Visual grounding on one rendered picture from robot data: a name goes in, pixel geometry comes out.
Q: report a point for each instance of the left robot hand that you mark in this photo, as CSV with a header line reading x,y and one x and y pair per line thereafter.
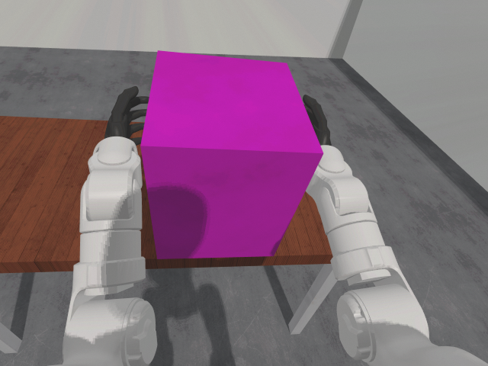
x,y
121,116

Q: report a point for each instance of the carton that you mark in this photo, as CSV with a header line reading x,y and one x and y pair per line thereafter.
x,y
228,152

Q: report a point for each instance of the robot right forearm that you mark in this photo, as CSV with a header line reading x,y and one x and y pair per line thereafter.
x,y
359,253

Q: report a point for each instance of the table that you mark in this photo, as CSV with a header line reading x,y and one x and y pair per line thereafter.
x,y
43,166

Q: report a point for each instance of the robot left upper arm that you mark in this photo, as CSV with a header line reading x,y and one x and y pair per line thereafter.
x,y
117,332

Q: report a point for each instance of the right robot hand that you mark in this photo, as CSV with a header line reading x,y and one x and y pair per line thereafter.
x,y
317,119

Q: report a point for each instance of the robot left forearm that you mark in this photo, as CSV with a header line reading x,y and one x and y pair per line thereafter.
x,y
110,223

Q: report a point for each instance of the robot right upper arm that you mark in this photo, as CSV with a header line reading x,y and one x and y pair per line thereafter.
x,y
384,326

